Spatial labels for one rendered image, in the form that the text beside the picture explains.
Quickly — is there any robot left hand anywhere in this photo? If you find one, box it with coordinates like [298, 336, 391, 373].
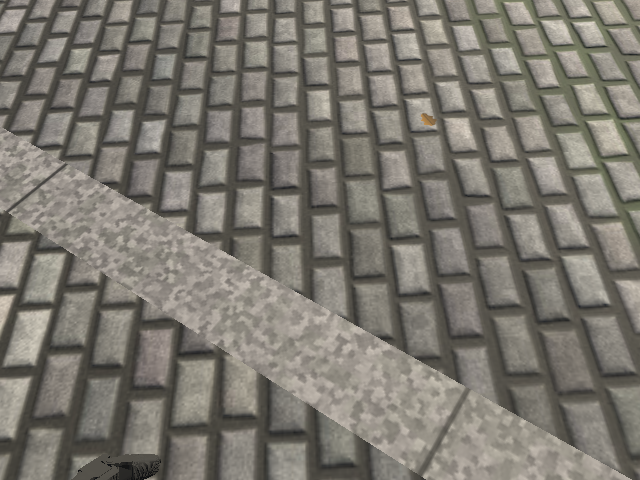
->
[71, 454, 161, 480]

